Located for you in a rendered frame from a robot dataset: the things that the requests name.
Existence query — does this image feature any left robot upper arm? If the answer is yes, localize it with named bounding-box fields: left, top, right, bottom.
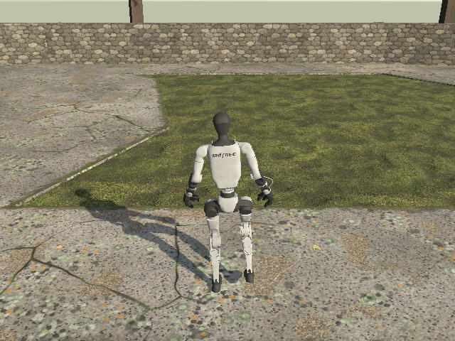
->
left=191, top=144, right=209, bottom=183

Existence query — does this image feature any left robot thigh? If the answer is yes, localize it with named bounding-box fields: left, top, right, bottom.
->
left=204, top=199, right=221, bottom=248

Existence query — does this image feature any right robot upper arm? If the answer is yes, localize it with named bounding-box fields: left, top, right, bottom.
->
left=238, top=142, right=262, bottom=180

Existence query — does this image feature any left robot foot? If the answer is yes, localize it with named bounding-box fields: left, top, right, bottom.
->
left=212, top=274, right=222, bottom=293

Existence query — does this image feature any robot left forearm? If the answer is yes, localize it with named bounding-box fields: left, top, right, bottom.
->
left=185, top=173, right=198, bottom=197

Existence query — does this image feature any robot right hand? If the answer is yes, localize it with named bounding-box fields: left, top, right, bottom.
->
left=257, top=191, right=274, bottom=207

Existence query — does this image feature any robot right forearm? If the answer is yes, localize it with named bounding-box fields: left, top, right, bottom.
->
left=255, top=169, right=271, bottom=195

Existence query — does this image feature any robot left hand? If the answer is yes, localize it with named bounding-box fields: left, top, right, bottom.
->
left=183, top=194, right=199, bottom=208

